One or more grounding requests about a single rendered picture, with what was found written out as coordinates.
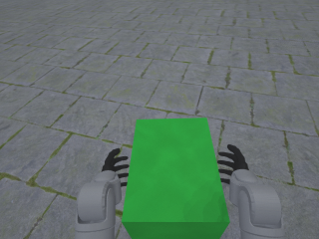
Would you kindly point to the right robot hand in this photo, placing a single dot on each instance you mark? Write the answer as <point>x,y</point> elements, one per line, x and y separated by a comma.
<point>237,157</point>

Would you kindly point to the right robot forearm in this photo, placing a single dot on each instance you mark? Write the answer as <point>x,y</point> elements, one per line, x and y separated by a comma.
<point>260,211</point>

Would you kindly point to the left robot hand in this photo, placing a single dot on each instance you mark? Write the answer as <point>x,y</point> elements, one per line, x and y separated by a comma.
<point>111,161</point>

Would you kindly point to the left robot forearm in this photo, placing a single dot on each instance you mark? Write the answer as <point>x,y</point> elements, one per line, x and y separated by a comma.
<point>95,216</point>

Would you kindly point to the carton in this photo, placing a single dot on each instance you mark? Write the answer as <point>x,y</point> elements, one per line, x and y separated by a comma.
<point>174,189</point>

